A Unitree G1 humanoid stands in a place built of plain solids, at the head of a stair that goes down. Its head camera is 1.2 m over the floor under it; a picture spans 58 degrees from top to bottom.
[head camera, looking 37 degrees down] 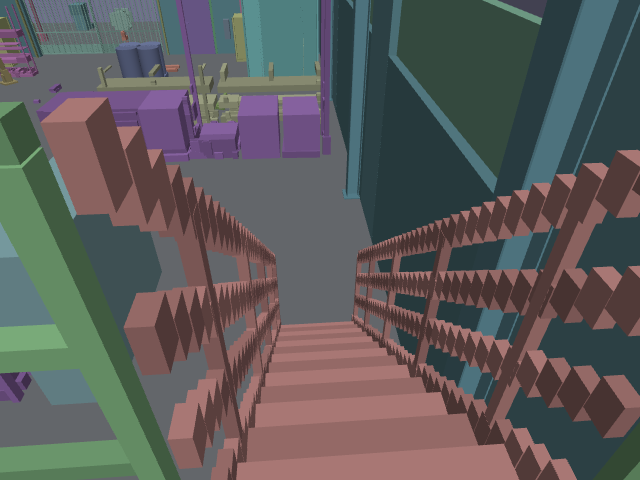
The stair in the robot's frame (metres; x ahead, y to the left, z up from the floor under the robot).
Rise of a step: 0.21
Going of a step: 0.24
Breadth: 0.98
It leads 4 degrees to the left of straight ahead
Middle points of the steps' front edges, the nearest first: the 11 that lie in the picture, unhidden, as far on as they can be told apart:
0.71 -0.17 -0.21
0.95 -0.16 -0.42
1.19 -0.14 -0.63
1.43 -0.12 -0.84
1.67 -0.10 -1.06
1.91 -0.09 -1.27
2.14 -0.07 -1.48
2.38 -0.05 -1.69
2.62 -0.04 -1.90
2.86 -0.02 -2.11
3.10 0.00 -2.32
